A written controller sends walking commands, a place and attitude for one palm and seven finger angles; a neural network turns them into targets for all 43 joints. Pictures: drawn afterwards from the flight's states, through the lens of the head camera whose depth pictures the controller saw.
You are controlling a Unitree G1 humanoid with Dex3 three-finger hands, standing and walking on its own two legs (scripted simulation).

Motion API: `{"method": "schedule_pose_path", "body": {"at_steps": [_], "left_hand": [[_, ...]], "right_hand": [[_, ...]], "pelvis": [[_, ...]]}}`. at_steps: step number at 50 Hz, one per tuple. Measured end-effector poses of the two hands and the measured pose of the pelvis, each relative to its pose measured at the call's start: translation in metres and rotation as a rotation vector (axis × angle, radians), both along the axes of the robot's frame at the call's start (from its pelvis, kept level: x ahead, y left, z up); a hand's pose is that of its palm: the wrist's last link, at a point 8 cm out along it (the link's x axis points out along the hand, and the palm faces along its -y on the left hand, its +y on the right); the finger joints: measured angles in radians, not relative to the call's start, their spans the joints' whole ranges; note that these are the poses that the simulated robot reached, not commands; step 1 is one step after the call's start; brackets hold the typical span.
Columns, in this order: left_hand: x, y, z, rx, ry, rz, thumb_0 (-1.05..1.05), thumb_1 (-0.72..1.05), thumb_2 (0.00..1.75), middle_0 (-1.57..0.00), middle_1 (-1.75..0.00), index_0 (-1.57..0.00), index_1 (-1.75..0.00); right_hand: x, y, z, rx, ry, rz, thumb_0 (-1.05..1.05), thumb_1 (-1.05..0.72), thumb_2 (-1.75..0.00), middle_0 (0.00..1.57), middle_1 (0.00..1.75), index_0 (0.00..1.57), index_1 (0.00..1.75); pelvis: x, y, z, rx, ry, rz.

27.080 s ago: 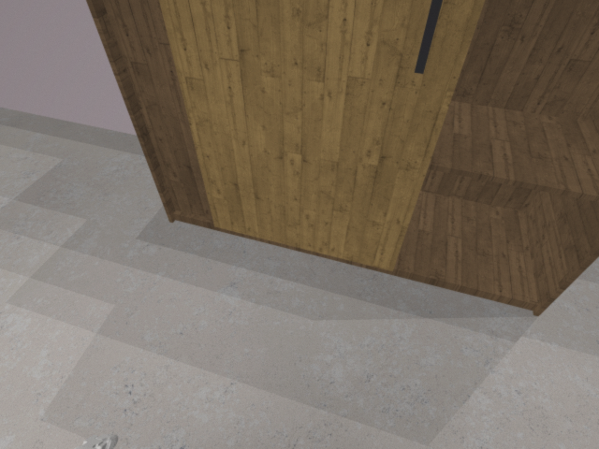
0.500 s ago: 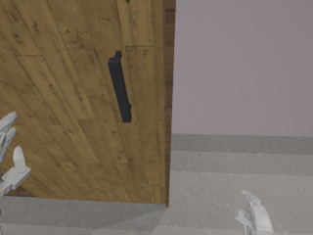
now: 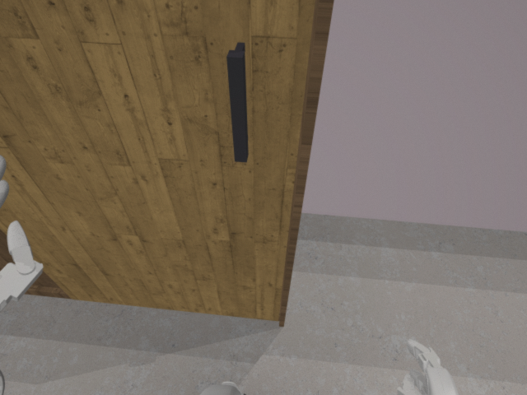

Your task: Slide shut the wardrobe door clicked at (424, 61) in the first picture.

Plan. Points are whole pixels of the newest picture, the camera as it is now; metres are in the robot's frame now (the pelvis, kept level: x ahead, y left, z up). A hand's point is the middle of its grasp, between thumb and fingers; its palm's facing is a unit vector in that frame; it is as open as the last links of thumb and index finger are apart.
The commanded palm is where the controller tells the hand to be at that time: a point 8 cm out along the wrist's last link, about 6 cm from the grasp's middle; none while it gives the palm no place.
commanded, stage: step back with the hand held close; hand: left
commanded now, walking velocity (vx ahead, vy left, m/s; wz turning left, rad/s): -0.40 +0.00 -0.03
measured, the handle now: (240, 106) +0.48 +0.08 +0.21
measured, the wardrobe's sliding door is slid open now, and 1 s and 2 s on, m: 0.00 0.00 0.00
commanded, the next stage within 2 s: stop stepping back and stand still in 0.36 s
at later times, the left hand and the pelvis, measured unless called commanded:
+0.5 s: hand out of the picture +0.13 +0.27 +0.17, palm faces +0.33 -0.82 -0.47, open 7.5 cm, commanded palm +0.05 +0.31 +0.20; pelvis -0.10 +0.02 +0.01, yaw -3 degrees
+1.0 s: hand out of the picture +0.01 +0.30 +0.19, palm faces +0.43 -0.80 -0.43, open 7.5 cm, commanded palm -0.05 +0.33 +0.20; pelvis -0.20 +0.04 +0.01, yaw -3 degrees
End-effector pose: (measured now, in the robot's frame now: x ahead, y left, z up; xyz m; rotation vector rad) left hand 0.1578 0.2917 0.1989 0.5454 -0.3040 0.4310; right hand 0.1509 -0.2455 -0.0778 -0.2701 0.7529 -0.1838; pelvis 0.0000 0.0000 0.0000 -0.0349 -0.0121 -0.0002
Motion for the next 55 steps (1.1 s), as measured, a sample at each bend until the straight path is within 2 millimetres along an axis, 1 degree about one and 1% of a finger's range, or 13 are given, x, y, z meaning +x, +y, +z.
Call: {"method": "schedule_pose_path", "body": {"at_steps": [4,8,13,17,21,25,29,34,38,42,47,51,55], "left_hand": [[-0.006,0.008,0.001,0.028,-0.014,-0.011,0.01,0.88,0.9,-0.22,-0.3,-0.21,-0.3],[-0.024,0.012,0.006,0.044,-0.01,0.001,0.01,0.88,0.9,-0.22,-0.3,-0.21,-0.3],[-0.047,0.003,0.003,0.006,0.004,0.005,0.01,0.88,0.9,-0.21,-0.3,-0.21,-0.3],[-0.05,0.002,0.004,-0.043,0.008,-0.027,0.01,0.88,0.9,-0.22,-0.3,-0.21,-0.3],[-0.048,0.012,-0.001,-0.029,0.02,-0.084,0.01,0.88,0.9,-0.22,-0.3,-0.21,-0.3],[-0.064,0.017,-0.007,-0.003,0.1,-0.121,0.01,0.88,0.9,-0.22,-0.3,-0.21,-0.3],[-0.101,0.012,-0.005,0.02,0.136,-0.134,0.01,0.88,0.9,-0.22,-0.3,-0.21,-0.3],[-0.142,0.016,-0.003,0.002,0.093,-0.088,0.01,0.88,0.9,-0.22,-0.31,-0.21,-0.3],[-0.157,0.033,-0.009,-0.061,0.039,-0.03,0.01,0.88,0.9,-0.22,-0.31,-0.21,-0.3],[-0.167,0.049,-0.016,-0.093,0.018,-0.009,0.01,0.88,0.9,-0.22,-0.3,-0.21,-0.3],[-0.179,0.049,-0.004,-0.06,0.031,-0.022,0.01,0.88,0.9,-0.21,-0.3,-0.2,-0.3],[-0.191,0.042,0.006,-0.009,0.011,-0.051,0.01,0.89,0.9,-0.21,-0.3,-0.2,-0.3],[-0.198,0.044,0.003,-0.041,-0.002,-0.064,0.01,0.88,0.9,-0.21,-0.3,-0.21,-0.3]], "right_hand": [[-0.009,0.004,0.005,-0.011,-0.036,-0.016,0.01,-0.9,-0.9,0.21,0.3,0.2,0.3],[-0.017,0.011,0.01,0.022,-0.057,-0.005,0.01,-0.9,-0.9,0.21,0.3,0.2,0.3],[-0.028,0.016,0.008,0.041,-0.038,0.039,0.01,-0.9,-0.9,0.21,0.3,0.2,0.3],[-0.043,0.021,0.017,0.023,0.006,0.035,0.01,-0.9,-0.9,0.21,0.3,0.2,0.3],[-0.056,0.022,0.022,0.002,-0.025,-0.011,0.01,-0.9,-0.9,0.21,0.3,0.2,0.3],[-0.08,0.026,0.03,0.011,-0.06,-0.036,0.01,-0.9,-0.9,0.21,0.3,0.2,0.3],[-0.115,0.026,0.033,0.027,-0.096,-0.037,0.01,-0.9,-0.9,0.21,0.3,0.2,0.3],[-0.167,0.018,0.021,0.003,-0.027,-0.049,0.01,-0.9,-0.9,0.21,0.3,0.2,0.3],[-0.208,0.014,0.014,-0.031,0.032,-0.09,0.01,-0.9,-0.9,0.21,0.3,0.2,0.3],[-0.237,0.018,0.01,-0.05,0.052,-0.128,0.01,-0.9,-0.9,0.21,0.3,0.2,0.3],[-0.255,0.038,0.015,-0.001,0.029,-0.125,0.01,-0.9,-0.9,0.2,0.3,0.2,0.3],[-0.256,0.048,0.008,0.034,0.021,-0.082,0.01,-0.9,-0.9,0.21,0.3,0.2,0.3],[-0.256,0.052,0.004,0.049,0.04,-0.077,0.01,-0.9,-0.9,0.21,0.3,0.2,0.3]], "pelvis": [[-0.013,0.004,-0.001,-0.027,-0.009,0.011],[-0.023,0.0,0.002,-0.032,0.012,0.026],[-0.042,-0.003,0.005,0.0,0.034,-0.023],[-0.054,0.004,0.015,0.035,0.037,-0.036],[-0.074,0.016,0.01,0.017,0.048,-0.034],[-0.103,0.019,0.011,0.028,0.043,-0.059],[-0.126,0.018,0.011,0.011,0.038,-0.071],[-0.154,0.02,0.01,0.008,0.021,-0.076],[-0.165,0.03,0.009,0.004,0.011,-0.057],[-0.18,0.041,0.008,0.002,-0.015,-0.043],[-0.193,0.042,0.017,-0.007,-0.02,-0.039],[-0.206,0.041,0.013,0.007,-0.004,-0.053],[-0.212,0.047,0.012,0.012,-0.019,-0.06]]}}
